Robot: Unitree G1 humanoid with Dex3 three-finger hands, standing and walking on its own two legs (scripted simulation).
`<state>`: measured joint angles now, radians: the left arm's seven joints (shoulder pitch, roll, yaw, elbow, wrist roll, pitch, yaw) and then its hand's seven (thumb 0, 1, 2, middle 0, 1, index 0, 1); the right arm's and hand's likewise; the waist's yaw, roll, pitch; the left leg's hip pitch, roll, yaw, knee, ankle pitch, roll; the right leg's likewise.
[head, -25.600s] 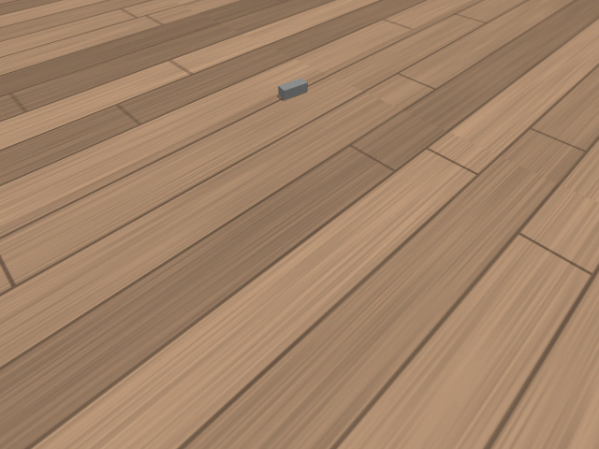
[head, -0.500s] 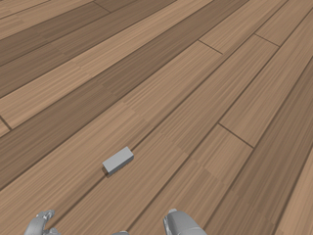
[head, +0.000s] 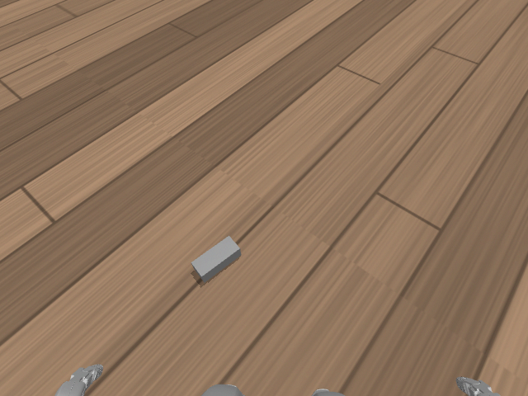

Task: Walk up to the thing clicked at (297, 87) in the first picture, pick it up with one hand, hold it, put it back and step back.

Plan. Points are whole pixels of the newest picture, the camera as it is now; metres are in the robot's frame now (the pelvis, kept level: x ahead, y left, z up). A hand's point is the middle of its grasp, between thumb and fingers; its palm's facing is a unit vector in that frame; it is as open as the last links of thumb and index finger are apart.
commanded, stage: walk up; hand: left
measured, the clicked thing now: (216, 258) +0.65 +0.23 -0.73
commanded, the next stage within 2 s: stand in 1.64 s
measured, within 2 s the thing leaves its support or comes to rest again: neither
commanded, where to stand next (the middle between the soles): +0.31 +0.02 m, yaw +2 degrees
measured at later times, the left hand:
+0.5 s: hand out of the picture -0.07 +0.23 -0.16, palm faces -0.02 -0.93 -0.38, open 7.4 cm
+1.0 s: hand out of the picture -0.03 +0.21 -0.14, palm faces +0.04 -0.92 -0.38, open 7.4 cm
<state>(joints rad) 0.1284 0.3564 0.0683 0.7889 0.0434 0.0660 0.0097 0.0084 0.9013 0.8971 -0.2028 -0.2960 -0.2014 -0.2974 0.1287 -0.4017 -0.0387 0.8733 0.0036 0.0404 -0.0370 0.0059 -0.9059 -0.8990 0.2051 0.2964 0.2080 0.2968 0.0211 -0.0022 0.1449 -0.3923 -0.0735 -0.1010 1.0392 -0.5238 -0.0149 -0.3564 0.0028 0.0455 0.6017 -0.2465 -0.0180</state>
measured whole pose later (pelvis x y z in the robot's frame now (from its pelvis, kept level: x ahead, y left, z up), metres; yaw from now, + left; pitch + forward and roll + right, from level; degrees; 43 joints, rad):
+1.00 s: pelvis -0.13 -0.05 +0.00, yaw +2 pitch -3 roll -1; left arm 0.13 0.36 0.05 0.96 0.02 -0.03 0.01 0.01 0.90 0.90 -0.20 -0.30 -0.20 -0.30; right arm 0.20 -0.35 -0.04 0.98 -0.01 0.01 0.00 0.01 -0.90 -0.90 0.21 0.30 0.21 0.30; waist 0.00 0.03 0.08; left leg -0.27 0.00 -0.10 0.66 -0.37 0.00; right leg -0.21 0.01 -0.03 0.55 -0.29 -0.01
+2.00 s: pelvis -0.12 -0.04 +0.02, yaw +3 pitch -3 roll +0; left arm 0.09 0.34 0.00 1.13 0.01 -0.01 -0.01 0.01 0.90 0.90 -0.20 -0.30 -0.20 -0.30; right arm 0.08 -0.35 -0.01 1.12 -0.01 0.00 0.01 0.01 -0.91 -0.90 0.20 0.30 0.21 0.30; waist 0.00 0.01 0.07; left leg -0.13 0.02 -0.04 0.34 -0.16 -0.03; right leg -0.08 -0.03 -0.04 0.33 -0.19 0.02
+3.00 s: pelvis -0.05 +0.02 +0.00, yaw +3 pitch -3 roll -1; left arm 0.31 0.44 0.07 1.02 0.02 0.02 -0.04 0.01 0.91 0.90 -0.20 -0.30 -0.20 -0.30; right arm 0.24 -0.39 -0.10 0.98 -0.05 -0.06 0.05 0.01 -0.91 -0.90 0.20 0.30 0.21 0.30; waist -0.01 -0.05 0.05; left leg -0.27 0.02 0.06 0.59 -0.27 0.02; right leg -0.27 0.01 0.09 0.94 -0.48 -0.05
